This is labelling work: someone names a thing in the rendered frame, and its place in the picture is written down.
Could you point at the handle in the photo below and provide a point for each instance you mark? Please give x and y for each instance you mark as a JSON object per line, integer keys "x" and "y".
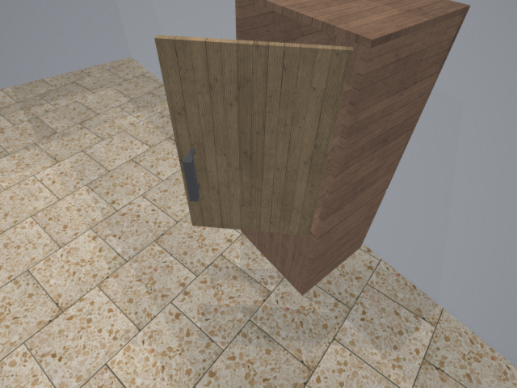
{"x": 189, "y": 170}

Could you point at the cupboard door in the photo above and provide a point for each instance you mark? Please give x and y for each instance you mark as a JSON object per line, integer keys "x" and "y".
{"x": 261, "y": 117}

